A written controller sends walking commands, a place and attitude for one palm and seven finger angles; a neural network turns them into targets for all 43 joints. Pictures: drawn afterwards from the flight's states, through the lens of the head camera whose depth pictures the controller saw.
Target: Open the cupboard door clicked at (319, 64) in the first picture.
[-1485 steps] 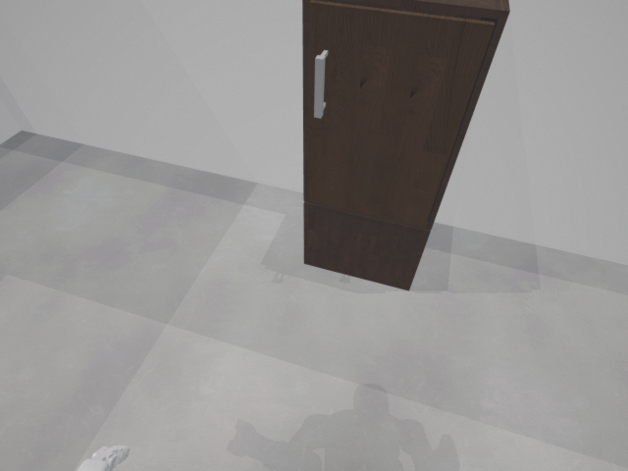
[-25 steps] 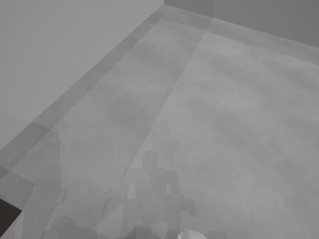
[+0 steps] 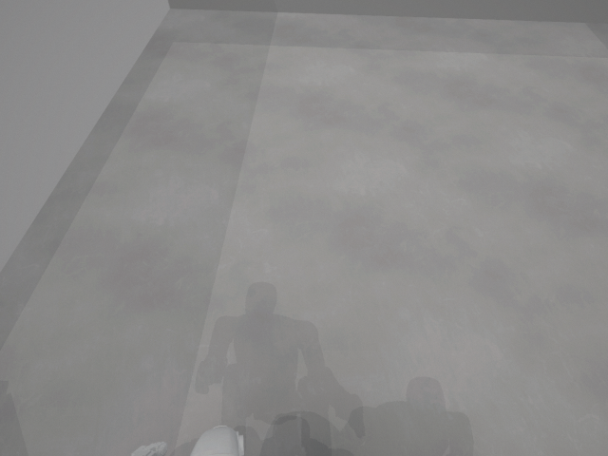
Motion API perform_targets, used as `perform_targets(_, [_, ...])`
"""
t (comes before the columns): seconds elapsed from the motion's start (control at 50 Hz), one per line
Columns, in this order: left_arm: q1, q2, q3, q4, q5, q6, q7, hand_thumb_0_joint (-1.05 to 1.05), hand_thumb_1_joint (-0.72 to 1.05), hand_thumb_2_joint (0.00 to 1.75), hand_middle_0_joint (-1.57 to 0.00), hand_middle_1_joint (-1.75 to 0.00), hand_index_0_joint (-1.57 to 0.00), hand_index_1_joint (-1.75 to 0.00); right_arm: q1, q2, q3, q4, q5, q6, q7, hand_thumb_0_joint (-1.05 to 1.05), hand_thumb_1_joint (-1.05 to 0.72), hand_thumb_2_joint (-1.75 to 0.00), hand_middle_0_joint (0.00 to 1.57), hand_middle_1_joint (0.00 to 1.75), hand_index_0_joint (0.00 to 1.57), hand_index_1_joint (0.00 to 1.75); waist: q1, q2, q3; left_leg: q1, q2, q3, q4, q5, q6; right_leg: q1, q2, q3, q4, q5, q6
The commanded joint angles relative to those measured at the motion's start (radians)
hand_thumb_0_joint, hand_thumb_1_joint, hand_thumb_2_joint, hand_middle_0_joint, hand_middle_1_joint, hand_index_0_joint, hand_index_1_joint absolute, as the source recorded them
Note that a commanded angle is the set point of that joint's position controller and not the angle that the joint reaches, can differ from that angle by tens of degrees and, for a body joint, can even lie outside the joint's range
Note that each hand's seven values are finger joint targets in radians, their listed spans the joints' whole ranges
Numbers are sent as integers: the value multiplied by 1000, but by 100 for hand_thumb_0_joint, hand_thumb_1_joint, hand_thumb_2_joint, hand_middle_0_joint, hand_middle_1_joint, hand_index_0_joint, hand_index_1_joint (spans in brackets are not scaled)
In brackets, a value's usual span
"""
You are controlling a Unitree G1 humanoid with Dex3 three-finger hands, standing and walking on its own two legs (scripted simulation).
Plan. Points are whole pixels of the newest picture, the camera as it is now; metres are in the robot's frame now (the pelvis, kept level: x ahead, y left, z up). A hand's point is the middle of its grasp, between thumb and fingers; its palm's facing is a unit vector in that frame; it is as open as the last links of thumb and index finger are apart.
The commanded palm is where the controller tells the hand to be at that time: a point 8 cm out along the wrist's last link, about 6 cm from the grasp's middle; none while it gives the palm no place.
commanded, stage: walk to a spot facing it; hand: left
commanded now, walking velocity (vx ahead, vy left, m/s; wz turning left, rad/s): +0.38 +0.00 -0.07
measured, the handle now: out of the picture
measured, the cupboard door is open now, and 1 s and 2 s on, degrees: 41 41 41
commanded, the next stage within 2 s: turn to face it in 0.48 s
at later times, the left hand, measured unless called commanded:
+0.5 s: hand (169, 420) +0.20 +0.22 -0.19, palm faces +0.02 -0.99 -0.14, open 7.4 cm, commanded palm none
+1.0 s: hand (220, 250) +0.52 +0.18 -0.18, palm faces +0.05 -0.99 -0.14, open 7.3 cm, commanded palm none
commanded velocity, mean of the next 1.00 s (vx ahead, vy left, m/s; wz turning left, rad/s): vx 0.17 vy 0.00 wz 0.16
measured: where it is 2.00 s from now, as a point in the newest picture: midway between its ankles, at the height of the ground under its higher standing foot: (311, 355)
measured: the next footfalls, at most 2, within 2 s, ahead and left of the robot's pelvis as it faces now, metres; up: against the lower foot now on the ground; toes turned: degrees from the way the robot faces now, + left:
left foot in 0.36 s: +0.33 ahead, +0.14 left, +0.00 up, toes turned +3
right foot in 0.78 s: +0.48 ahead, -0.13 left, +0.00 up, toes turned -10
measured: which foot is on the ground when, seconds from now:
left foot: up 0.00-0.34, down 0.36-0.78, up 0.80-1.00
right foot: down 0.00-0.38, up 0.40-0.76, down 0.78-1.00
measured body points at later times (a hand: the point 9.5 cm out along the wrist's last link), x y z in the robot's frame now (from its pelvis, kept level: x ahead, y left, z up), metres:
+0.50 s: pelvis +0.25 +0.05 -0.01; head +0.28 +0.07 +0.44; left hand +0.20 +0.27 -0.18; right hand +0.34 -0.18 -0.14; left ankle +0.29 +0.14 -0.74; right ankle +0.16 -0.06 -0.64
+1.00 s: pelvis +0.40 +0.01 -0.01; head +0.43 +0.04 +0.44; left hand +0.52 +0.23 -0.17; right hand +0.39 -0.22 -0.16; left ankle +0.39 +0.12 -0.71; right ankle +0.44 -0.12 -0.74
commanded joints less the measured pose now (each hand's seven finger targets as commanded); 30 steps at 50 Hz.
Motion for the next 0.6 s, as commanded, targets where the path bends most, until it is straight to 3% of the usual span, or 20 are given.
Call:
perform_targets(0.0, [129,126,21,6,0,-36,-5,0,90,90,-20,-30,-20,-30,45,-64,-20,-34,-1,-10,11,0,-90,-90,20,30,20,30,40,-52,-88,-61,-4,-4,-108,104,-9,101,-255,241,-264,94,-86])
perform_targets(0.1, [241,105,5,66,0,-48,1,0,90,90,-20,-30,-20,-30,-162,-68,-20,-97,4,-26,21,0,-90,-90,20,30,20,30,91,-61,-44,-179,-21,-5,-242,119,-4,280,-283,269,-239,298,-94])
perform_targets(0.2, [316,113,-5,111,5,-48,13,0,90,90,-20,-30,-20,-30,-302,-66,-16,-129,11,-32,32,0,-90,-90,20,30,20,30,116,-77,15,-159,-52,16,-353,94,23,349,-310,259,-208,485,-79])
perform_targets(0.24, [318,122,-7,122,6,-46,16,0,90,90,-20,-30,-20,-30,-314,-70,-14,-131,12,-33,33,0,-90,-90,20,30,20,30,102,-85,26,-82,-73,32,-412,71,41,333,-312,237,-179,564,-65])
perform_targets(0.26, [313,126,-6,126,7,-47,17,0,90,90,-20,-30,-20,-30,-287,-74,-16,-120,10,-36,29,0,-90,-90,20,30,20,30,81,-75,8,-5,-103,56,-457,55,53,326,-302,218,-130,665,-56])
perform_targets(0.28, [304,133,-3,129,7,-48,17,0,90,90,-20,-30,-20,-30,-219,-84,-20,-94,7,-40,23,0,-90,-90,20,30,20,30,47,-51,-20,119,-140,89,-510,68,64,294,-278,186,-48,777,-39])
perform_targets(0.3, [288,136,-1,127,2,-49,17,0,90,90,-20,-30,-20,-30,-84,-101,-22,-48,2,-45,11,0,-90,-90,20,30,20,30,-14,-35,-80,320,-166,106,-568,134,84,216,-240,135,89,815,-9])
perform_targets(0.32, [283,122,-1,117,-4,-49,13,0,90,90,-20,-30,-20,-30,80,-166,-37,-1,-7,-49,0,0,-90,-90,20,30,20,30,-77,26,-174,611,-56,-26,-575,193,137,15,-197,110,309,625,32])
perform_targets(0.34, [343,67,-12,102,-16,-50,3,0,90,90,-20,-30,-20,-30,225,-270,-60,30,-21,-56,-10,0,-90,-90,20,30,20,30,-93,235,-341,869,253,-424,-603,265,274,-233,-60,19,680,50,79])
perform_targets(0.36, [282,74,-19,76,-14,-56,5,0,90,90,-20,-30,-20,-30,263,-281,-54,31,-7,-48,-18,0,-90,-90,20,30,20,30,-92,207,-335,826,360,-587,-744,345,343,-312,-28,89,892,-316,69])
perform_targets(0.38, [208,83,-16,48,-8,-48,6,0,90,90,-20,-30,-20,-30,180,-271,-53,9,1,-43,-19,0,-90,-90,20,30,20,30,-62,87,-174,656,362,-548,-790,245,353,-375,-90,119,952,-296,73])
perform_targets(0.4, [159,59,-11,46,3,-40,4,0,90,90,-20,-30,-20,-30,100,-205,-39,1,1,-54,-20,0,-90,-90,20,30,20,30,-27,77,-74,475,299,-438,-828,198,301,-402,-116,117,954,-227,81])
perform_targets(0.42, [156,40,-6,52,9,-24,-4,0,90,90,-20,-30,-20,-30,45,-146,-22,-9,1,-61,-23,0,-90,-90,20,30,20,30,13,105,6,346,255,-348,-873,136,254,-380,-148,127,923,-165,87])
perform_targets(0.44, [175,24,-7,59,15,-4,-14,0,90,90,-20,-30,-20,-30,31,-119,-10,-9,1,-69,-24,0,-90,-90,20,30,20,30,40,117,40,286,212,-254,-897,160,222,-349,-158,121,872,-123,93])
perform_targets(0.46, [206,2,-7,67,18,11,-21,0,90,90,-20,-30,-20,-30,25,-106,-4,0,2,-77,-27,0,-90,-90,20,30,20,30,64,131,20,287,173,-155,-895,244,199,-332,-157,110,818,-92,100])
perform_targets(0.5, [227,-5,-3,65,14,28,-26,0,90,90,-20,-30,-20,-30,24,-122,-7,10,6,-81,-29,0,-90,-90,20,30,20,30,91,151,-51,311,146,-37,-879,335,185,-294,-162,88,723,-55,110])
perform_targets(0.54, [176,-3,5,43,17,40,-33,0,90,90,-20,-30,-20,-30,26,-119,-15,12,7,-77,-27,0,-90,-90,20,30,20,30,93,157,-37,285,119,31,-896,300,177,-277,-163,51,603,6,118])
perform_targets(0.58, [108,-7,-4,24,15,37,-32,0,90,90,-20,-30,-20,-30,63,-115,-9,30,5,-70,-25,0,-90,-90,20,30,20,30,72,117,3,265,106,33,-892,354,182,-241,-155,18,446,47,118])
